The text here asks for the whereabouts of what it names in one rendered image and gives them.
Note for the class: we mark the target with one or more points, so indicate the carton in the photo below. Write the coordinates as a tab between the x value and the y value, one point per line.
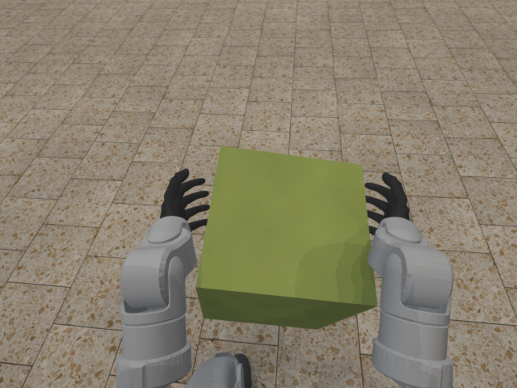
287	241

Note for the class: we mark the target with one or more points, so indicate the robot right hand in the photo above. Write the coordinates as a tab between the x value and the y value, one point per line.
396	206

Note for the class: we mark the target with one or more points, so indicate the robot left foot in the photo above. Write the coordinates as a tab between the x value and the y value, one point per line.
246	369

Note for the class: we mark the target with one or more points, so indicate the left robot forearm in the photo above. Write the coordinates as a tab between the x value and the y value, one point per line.
155	350

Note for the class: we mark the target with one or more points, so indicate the right robot forearm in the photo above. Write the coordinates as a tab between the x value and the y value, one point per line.
415	303

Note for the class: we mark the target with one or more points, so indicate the robot left thigh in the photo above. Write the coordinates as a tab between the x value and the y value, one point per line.
218	372

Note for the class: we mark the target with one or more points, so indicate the robot left hand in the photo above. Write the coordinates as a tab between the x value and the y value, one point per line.
175	203

